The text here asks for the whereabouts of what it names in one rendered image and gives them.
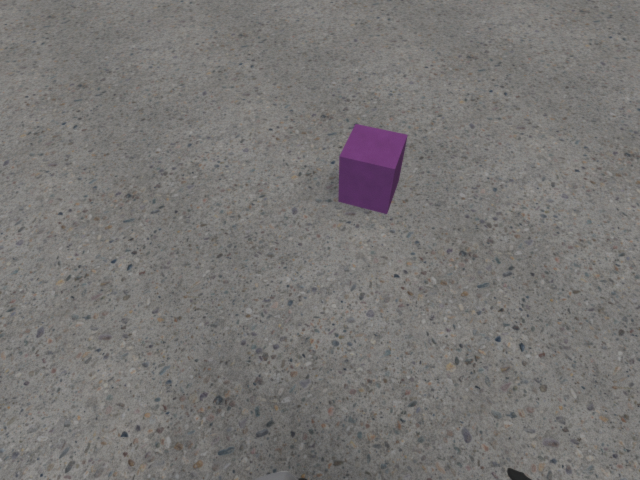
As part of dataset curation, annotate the carton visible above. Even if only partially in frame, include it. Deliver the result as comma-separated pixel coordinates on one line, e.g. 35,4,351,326
339,124,408,214

